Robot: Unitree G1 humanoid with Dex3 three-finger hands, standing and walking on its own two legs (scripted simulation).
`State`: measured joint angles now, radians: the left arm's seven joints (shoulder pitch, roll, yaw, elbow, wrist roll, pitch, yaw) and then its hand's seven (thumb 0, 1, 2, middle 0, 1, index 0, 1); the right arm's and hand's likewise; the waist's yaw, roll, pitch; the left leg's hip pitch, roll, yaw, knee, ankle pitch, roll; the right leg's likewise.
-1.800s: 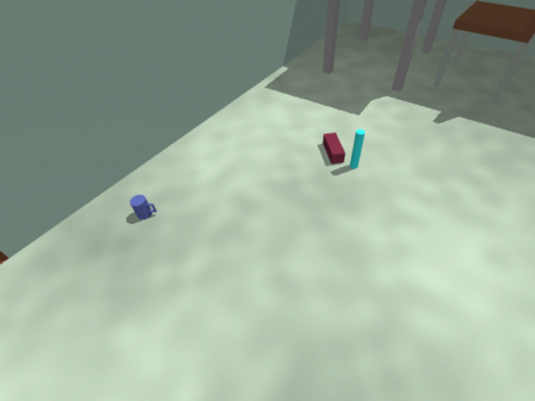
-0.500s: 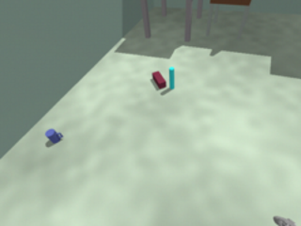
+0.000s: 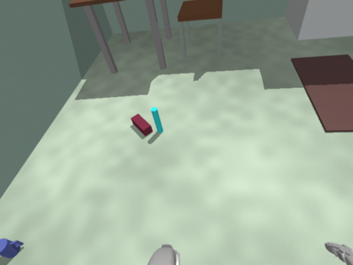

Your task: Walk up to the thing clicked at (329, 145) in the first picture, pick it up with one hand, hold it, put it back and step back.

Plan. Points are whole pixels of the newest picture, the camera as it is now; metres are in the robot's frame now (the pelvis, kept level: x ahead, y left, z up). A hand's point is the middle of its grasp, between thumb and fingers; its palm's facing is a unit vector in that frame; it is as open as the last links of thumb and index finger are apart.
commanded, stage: walk up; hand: left
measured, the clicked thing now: (141, 124) +1.25 +0.51 -0.72
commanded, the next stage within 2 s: none
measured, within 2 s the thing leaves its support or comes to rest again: neither
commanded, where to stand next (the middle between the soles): +0.73 +0.56 m, yaw -44 degrees
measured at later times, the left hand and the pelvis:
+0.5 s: hand (90, 175) +0.42 +0.39 -0.12, palm faces -0.32 -0.82 -0.48, open 7.4 cm; pelvis +0.22 +0.16 -0.01, yaw -15 degrees
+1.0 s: hand (47, 152) +0.55 +0.64 -0.16, palm faces -0.36 -0.71 -0.61, open 7.4 cm; pelvis +0.39 +0.34 -0.03, yaw -25 degrees
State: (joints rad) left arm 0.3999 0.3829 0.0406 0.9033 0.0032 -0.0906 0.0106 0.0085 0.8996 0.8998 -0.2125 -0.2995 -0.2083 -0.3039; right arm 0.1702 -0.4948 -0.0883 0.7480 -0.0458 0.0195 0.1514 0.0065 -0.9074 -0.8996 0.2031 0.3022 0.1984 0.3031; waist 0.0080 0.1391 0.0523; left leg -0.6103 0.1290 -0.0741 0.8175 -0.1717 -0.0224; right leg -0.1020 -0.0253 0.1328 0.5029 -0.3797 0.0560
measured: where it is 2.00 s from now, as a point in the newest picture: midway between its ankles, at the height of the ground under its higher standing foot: (116, 192)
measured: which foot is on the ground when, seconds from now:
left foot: up 0.00-0.06, down 0.08-0.52, up 0.54-0.88, down 0.90-1.00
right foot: down 0.00-0.10, up 0.12-0.48, down 0.50-0.92, up 0.94-1.00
